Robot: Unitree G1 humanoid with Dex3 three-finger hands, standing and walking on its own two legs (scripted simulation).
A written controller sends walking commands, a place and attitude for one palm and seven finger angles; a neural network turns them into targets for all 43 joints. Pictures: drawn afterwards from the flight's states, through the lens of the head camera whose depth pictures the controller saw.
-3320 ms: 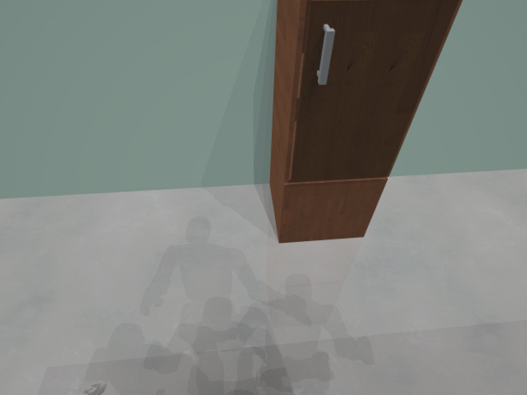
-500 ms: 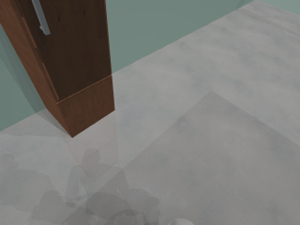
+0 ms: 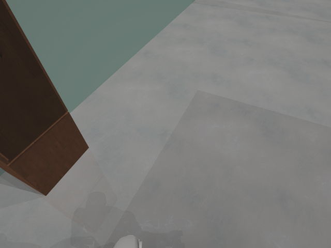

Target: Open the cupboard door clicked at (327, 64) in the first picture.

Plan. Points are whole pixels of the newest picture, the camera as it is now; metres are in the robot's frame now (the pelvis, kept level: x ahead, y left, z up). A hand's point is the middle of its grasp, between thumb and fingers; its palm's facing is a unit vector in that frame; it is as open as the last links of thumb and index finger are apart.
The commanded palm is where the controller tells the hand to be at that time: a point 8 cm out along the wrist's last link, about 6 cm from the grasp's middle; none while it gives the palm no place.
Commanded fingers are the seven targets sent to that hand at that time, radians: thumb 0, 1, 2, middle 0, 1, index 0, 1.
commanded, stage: walk to a spot facing it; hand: left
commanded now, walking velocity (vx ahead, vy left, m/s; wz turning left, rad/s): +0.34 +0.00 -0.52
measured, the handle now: out of the picture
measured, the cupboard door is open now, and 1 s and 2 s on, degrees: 0 0 0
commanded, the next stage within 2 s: none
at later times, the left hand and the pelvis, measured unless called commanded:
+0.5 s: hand (85, 210) +0.26 +0.28 -0.18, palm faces -0.18 -0.97 -0.17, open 7.4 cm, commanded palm none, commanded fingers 0.00 0.90 0.90 -0.20 -0.30 -0.20 -0.30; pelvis +0.18 +0.09 +0.00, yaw -18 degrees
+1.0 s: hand (160, 140) +0.54 +0.06 -0.19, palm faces -0.58 -0.80 -0.15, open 7.4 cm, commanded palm none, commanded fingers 0.00 0.90 0.90 -0.20 -0.30 -0.20 -0.30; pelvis +0.33 +0.01 -0.03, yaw -35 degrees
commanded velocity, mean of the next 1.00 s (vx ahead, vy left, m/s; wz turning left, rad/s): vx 0.22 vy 0.00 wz -0.59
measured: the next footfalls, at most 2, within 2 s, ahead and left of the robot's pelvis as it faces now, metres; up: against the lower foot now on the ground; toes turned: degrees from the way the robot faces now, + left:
left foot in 0.26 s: +0.24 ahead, +0.14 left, +0.00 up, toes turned -4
right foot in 0.92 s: +0.38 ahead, -0.10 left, +0.00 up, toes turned -40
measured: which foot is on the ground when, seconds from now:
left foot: up 0.00-0.24, down 0.26-0.92, up 0.94-1.00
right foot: down 0.00-0.28, up 0.30-0.90, down 0.92-1.00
